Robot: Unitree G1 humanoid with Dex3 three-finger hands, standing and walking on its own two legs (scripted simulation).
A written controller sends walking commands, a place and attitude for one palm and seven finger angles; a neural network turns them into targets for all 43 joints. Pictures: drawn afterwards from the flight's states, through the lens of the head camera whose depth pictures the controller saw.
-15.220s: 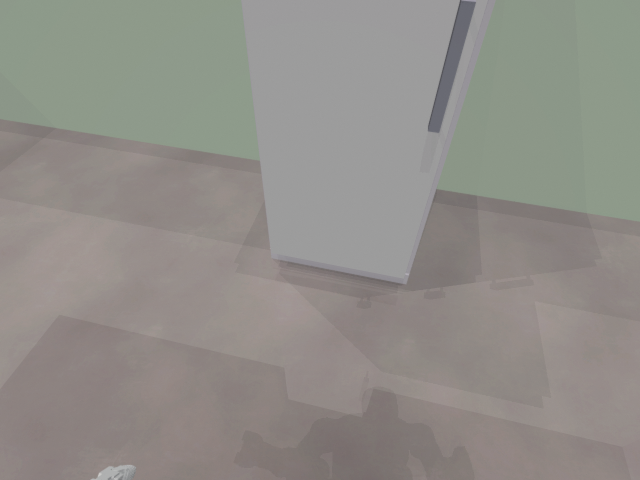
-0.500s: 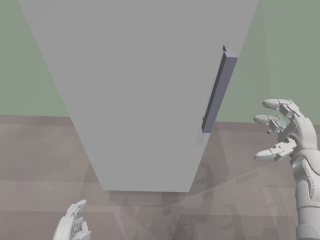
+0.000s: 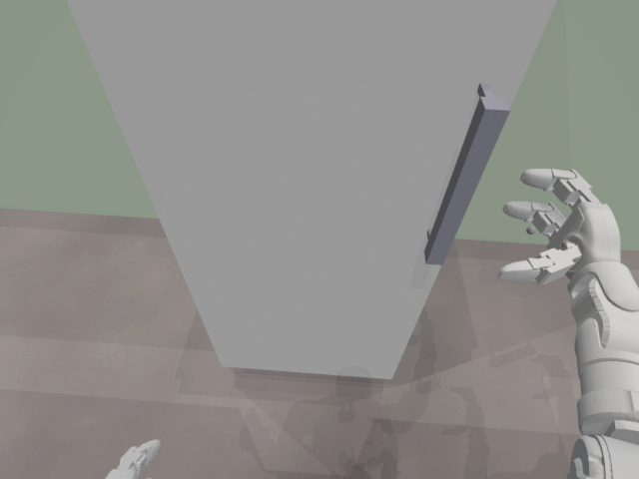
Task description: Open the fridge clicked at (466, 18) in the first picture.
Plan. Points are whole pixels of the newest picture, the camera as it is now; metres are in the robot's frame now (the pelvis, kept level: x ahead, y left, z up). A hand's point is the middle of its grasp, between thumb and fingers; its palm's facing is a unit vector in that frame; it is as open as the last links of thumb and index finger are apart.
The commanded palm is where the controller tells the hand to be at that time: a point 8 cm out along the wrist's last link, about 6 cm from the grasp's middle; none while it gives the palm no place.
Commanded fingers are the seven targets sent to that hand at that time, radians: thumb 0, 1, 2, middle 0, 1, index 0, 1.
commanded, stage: move the hooked fingers beside the handle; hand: right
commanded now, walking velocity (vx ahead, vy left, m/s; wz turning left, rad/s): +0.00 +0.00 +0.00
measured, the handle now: (455, 185) +0.49 -0.13 +0.12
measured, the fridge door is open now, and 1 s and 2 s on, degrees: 0 0 0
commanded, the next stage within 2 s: feel for the door with the fingertips in 0.94 s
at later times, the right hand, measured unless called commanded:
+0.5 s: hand (513, 220) +0.42 -0.19 +0.13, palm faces -0.01 +1.00 +0.01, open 14.0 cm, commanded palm +0.39 -0.24 +0.13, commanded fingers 0.00 0.50 -0.30 0.30 1.20 0.30 1.20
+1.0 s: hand (512, 224) +0.41 -0.19 +0.14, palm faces -0.01 +1.00 +0.01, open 14.0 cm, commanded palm +0.38 -0.24 +0.13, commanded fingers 0.00 0.50 -0.30 0.30 1.20 0.30 1.20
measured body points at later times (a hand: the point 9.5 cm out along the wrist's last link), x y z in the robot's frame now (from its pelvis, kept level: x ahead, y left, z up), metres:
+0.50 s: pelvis +0.00 +0.00 +0.00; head +0.03 +0.01 +0.45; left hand +0.08 +0.26 -0.11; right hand +0.41 -0.25 +0.13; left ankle -0.03 +0.10 -0.73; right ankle +0.03 -0.10 -0.73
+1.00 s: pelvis -0.01 +0.00 +0.00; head +0.01 +0.01 +0.45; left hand +0.11 +0.26 -0.11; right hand +0.40 -0.24 +0.14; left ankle -0.03 +0.10 -0.73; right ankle +0.03 -0.10 -0.73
